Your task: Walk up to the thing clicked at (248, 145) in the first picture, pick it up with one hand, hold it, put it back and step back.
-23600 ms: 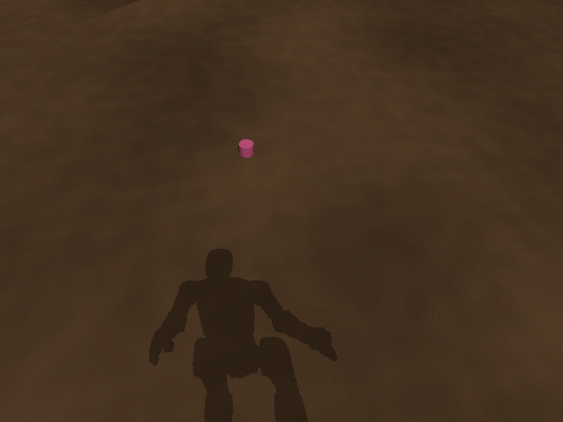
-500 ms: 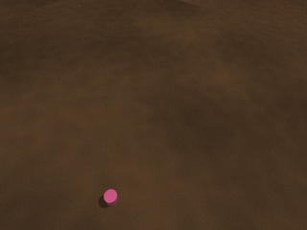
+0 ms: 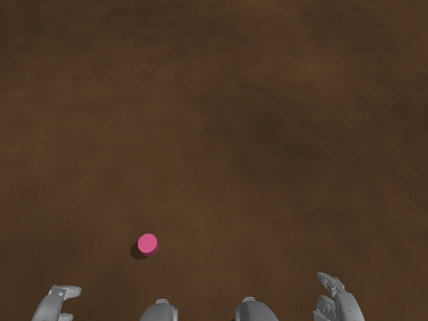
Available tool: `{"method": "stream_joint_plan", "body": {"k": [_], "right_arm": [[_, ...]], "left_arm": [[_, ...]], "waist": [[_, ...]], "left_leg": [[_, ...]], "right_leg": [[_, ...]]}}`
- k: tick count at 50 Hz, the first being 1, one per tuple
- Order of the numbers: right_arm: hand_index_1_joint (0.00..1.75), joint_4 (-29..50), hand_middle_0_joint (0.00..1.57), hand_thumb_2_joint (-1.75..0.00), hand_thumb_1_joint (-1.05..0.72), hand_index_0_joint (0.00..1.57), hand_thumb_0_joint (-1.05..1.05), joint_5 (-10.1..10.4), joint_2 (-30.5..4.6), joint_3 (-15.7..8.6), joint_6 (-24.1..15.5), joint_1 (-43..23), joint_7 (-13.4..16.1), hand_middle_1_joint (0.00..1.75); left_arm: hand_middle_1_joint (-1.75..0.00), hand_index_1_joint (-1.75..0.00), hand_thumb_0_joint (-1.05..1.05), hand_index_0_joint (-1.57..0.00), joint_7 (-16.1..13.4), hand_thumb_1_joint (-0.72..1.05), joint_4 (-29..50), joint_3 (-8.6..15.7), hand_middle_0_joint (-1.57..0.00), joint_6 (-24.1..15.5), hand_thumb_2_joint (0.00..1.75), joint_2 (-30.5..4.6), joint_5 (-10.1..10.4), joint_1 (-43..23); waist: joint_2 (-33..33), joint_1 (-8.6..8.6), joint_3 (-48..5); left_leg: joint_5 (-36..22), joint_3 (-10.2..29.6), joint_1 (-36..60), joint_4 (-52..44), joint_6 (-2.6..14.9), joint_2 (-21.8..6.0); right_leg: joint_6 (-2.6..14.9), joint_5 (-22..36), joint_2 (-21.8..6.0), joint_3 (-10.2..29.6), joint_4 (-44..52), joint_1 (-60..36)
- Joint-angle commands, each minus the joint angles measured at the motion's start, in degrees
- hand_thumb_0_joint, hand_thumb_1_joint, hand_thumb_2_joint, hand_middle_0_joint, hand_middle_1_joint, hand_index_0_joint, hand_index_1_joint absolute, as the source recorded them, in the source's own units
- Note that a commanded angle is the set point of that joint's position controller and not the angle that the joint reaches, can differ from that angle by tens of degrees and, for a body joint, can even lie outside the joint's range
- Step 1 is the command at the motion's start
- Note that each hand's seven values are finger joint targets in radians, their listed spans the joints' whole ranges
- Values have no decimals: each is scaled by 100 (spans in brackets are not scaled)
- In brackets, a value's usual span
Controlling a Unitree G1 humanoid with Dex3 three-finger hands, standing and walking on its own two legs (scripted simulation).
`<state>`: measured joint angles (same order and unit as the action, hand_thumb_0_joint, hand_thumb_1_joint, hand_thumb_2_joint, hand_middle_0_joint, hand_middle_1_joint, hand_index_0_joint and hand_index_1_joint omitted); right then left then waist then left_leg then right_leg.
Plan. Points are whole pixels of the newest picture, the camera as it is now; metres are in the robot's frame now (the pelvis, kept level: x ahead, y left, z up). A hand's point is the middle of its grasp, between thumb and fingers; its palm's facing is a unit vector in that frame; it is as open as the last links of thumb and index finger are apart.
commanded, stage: rise first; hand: left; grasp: from above
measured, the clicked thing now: (148, 245) +0.43 +0.22 -0.69
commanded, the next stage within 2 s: none
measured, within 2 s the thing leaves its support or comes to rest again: neither
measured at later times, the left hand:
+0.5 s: hand (88, 316) +0.16 +0.27 -0.25, palm faces -0.35 -0.73 -0.58, open 13.9 cm
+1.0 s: hand (113, 267) +0.30 +0.29 -0.44, palm faces -0.48 -0.26 -0.84, open 13.9 cm
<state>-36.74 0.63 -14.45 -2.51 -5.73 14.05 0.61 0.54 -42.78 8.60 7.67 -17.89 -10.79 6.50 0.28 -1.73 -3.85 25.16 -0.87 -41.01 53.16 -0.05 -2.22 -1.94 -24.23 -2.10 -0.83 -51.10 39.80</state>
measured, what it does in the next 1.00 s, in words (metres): lowers itself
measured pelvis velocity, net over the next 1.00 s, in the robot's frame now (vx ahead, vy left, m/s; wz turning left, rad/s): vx -0.09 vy -0.01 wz -0.04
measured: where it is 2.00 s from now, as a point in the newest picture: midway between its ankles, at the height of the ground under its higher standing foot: outside the picture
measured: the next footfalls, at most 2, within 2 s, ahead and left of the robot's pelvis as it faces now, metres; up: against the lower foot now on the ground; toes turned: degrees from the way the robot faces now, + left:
none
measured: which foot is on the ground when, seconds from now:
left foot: down 0.00-1.00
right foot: down 0.00-1.00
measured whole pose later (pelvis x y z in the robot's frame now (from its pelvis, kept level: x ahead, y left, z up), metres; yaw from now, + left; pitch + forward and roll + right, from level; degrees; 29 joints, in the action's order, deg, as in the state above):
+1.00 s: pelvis -0.09 -0.01 -0.30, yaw -2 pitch +34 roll -4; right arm -41.4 -2.4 -16.1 -2.9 -5.8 7.3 -3.7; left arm -8.6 -58.9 8.3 -12.0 -34.5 -53.7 -33.6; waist 1.4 -4.1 -6.5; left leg 37.6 4.9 -116.7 120.1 -1.0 -2.1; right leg -1.0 -37.4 -1.6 -2.0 -117.7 114.3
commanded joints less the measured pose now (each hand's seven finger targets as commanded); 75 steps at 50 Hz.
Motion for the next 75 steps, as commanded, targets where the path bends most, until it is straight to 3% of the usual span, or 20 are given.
{"method": "stream_joint_plan", "body": {"k": [1,2,4,10,12,15,19,22,23,30,33,37,40,44,46,52,54,63,65,75], "right_arm": [[30,876,20,-89,-85,20,0,-16,-827,-359,-337,4,143,30],[30,887,20,-90,-87,20,0,-21,-845,-354,-352,19,149,30],[30,890,20,-89,-86,20,0,-24,-837,-341,-370,-17,133,30],[30,1104,20,-90,-89,20,0,-39,-789,-313,-466,-106,110,30],[30,1224,20,-90,-90,20,0,-49,-795,-304,-514,-208,112,30],[30,1210,20,-90,-89,20,0,-53,-809,-275,-592,-274,85,30],[30,1104,20,-89,-84,20,0,-69,-869,-297,-744,-373,16,30],[30,943,20,-89,-84,20,0,-59,-973,-350,-832,-372,-43,30],[30,943,20,-89,-84,20,0,-56,-979,-368,-843,-387,-64,30],[30,624,20,-89,-87,20,0,-35,-1178,-469,-695,-434,-186,30],[30,480,20,-90,-89,20,0,-74,-1213,-530,-607,-361,-230,30],[30,269,20,-89,-86,20,0,-128,-1237,-540,-492,-164,-257,30],[30,163,20,-89,-85,20,0,-183,-1233,-520,-396,-58,-291,30],[30,29,20,-90,-87,20,0,-238,-1285,-512,-263,90,-299,30],[30,-4,20,-90,-87,20,0,-271,-1282,-487,-185,161,-328,30],[30,-108,20,-90,-88,20,0,-369,-1322,-399,61,116,-393,30],[30,-155,20,-90,-88,20,0,-399,-1339,-379,132,165,-422,30],[30,-353,20,-90,-90,20,0,-585,-1433,-294,332,340,-539,30],[30,-407,20,-90,-90,20,0,-635,-1442,-280,347,408,-562,30],[30,-537,20,-90,-91,20,0,-795,-1475,-224,435,415,-660,30]], "left_arm": [[-109,-110,0,-4,-74,-54,1445,288,-5,-92,100,-1114,-174,108],[-111,-111,0,-5,-75,-54,1350,282,-5,-21,99,-1060,-177,321],[-111,-110,0,-5,-65,-53,1474,331,-5,94,97,-1126,-248,610],[-112,-111,0,-7,-68,-53,2037,309,-6,287,95,-1062,-394,955],[-112,-110,0,-8,-77,-53,2415,286,-6,267,94,-1173,-461,596],[-112,-111,0,-7,-100,-53,2219,257,-6,105,94,-1238,-675,99],[-112,-110,0,-6,-129,-50,1611,307,-4,-377,94,-1419,-1204,-413],[-113,-111,0,-6,-161,-49,1477,246,-5,-804,94,-1571,-1596,-743],[-112,-110,0,-7,-179,-50,1416,99,-6,-921,95,-1482,-1726,-942],[-112,-111,0,-6,-605,-54,788,578,-5,-1373,99,-2375,-2678,-1794],[-110,-111,0,-6,-701,-57,688,401,-6,-1503,102,-2373,-2971,-2653],[-108,-109,0,-5,-861,-55,203,436,-6,-1706,103,-2853,-3459,-3683],[-108,-108,0,-6,-938,-53,-215,338,-6,-1824,102,-2884,-3690,-4140],[-106,-107,0,-7,-1032,-52,-609,454,-7,-1970,102,-3427,-4062,-4756],[-106,-106,0,-6,-1099,-53,-790,408,-7,-2016,103,-3397,-4244,-5003],[-102,-103,0,-7,-1323,-53,-1353,420,-7,-2235,102,-3758,-4749,-5608],[-102,-102,0,-6,-1406,-54,-1495,296,-7,-2299,103,-3721,-4937,-5862],[-94,-95,0,-9,-1879,-53,-2017,269,-10,-2446,101,-4040,-5624,-6602],[-95,-95,0,-10,-1937,-51,-2170,155,-10,-2437,99,-3922,-5730,-6717],[-93,-94,0,-12,-2254,-49,-2582,219,-12,-2442,97,-4182,-6208,-7027]], "waist": [[307,30,-1532],[198,-33,-1469],[372,53,-1448],[356,35,-1615],[463,-53,-1697],[414,-183,-1627],[319,-145,-1829],[458,-86,-2459],[377,-178,-2563],[578,156,-3451],[575,13,-3719],[394,-57,-4013],[191,-105,-4162],[236,-102,-4312],[346,-177,-4312],[748,-285,-3720],[914,-392,-3694],[1175,-545,-3776],[1245,-658,-3788],[1318,-731,-3783]], "left_leg": [[-1530,57,651,-259,9,116],[-1574,92,512,-191,6,102],[-1536,135,390,-101,-15,80],[-1198,227,-67,267,-7,64],[-1143,224,-206,474,3,68],[-1044,254,-728,935,8,65],[-455,198,-1663,1756,55,160],[-665,202,-1999,2315,41,162],[-545,216,-2198,2507,55,175],[-597,270,-3057,3513,38,186],[-327,298,-3441,3923,44,181],[57,193,-4118,4519,106,203],[193,153,-4478,4883,156,213],[407,98,-4899,5240,186,227],[464,136,-4982,5332,181,228],[1166,322,-5313,5452,165,213],[1130,354,-5317,5587,149,210],[938,406,-5396,6002,126,235],[740,383,-5351,6137,130,231],[645,383,-5585,6439,158,233]], "right_leg": [[285,1226,246,-145,137,-231],[285,1244,264,-174,58,-156],[310,1107,263,-184,-120,37],[309,832,256,-192,-523,501],[304,797,251,-174,-672,689],[321,672,248,-163,-1139,1315],[317,260,214,-97,-1881,2161],[330,435,208,-58,-2507,2645],[320,371,203,-52,-2674,2844],[368,295,183,-64,-3781,3906],[369,98,186,-114,-4131,4363],[341,-157,192,-124,-4437,4601],[316,-277,197,-165,-4618,4735],[300,-508,215,-185,-4822,4837],[321,-578,231,-253,-5009,5097],[371,-1211,268,-456,-5481,6096],[382,-1130,260,-503,-5655,6300],[403,-926,259,-619,-6126,6832],[389,-734,257,-630,-6187,6849],[376,-645,288,-702,-6467,7058]]}}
